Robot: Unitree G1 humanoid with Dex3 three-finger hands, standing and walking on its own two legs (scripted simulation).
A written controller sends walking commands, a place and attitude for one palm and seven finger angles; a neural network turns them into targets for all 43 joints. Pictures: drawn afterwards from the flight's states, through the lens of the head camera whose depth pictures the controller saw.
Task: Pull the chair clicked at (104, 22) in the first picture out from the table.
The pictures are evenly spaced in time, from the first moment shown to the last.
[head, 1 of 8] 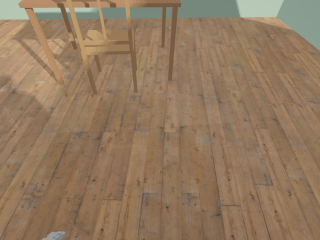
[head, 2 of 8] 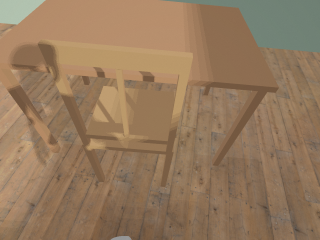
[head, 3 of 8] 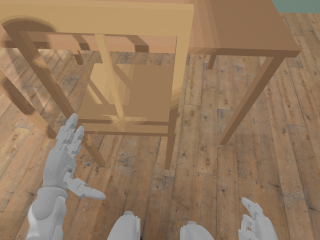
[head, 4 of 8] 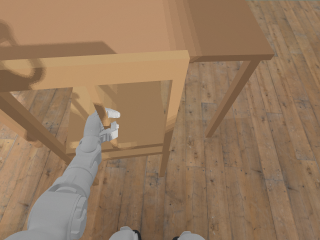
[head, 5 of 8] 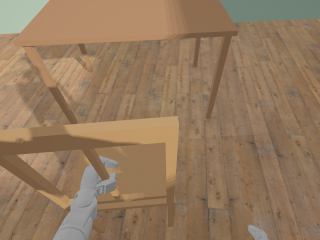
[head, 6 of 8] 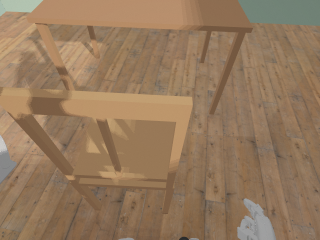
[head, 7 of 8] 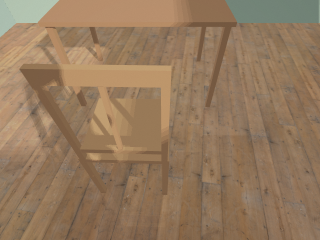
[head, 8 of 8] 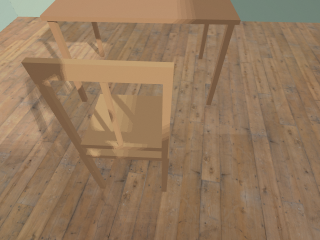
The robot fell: no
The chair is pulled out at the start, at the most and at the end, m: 0.00 0.62 0.60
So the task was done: yes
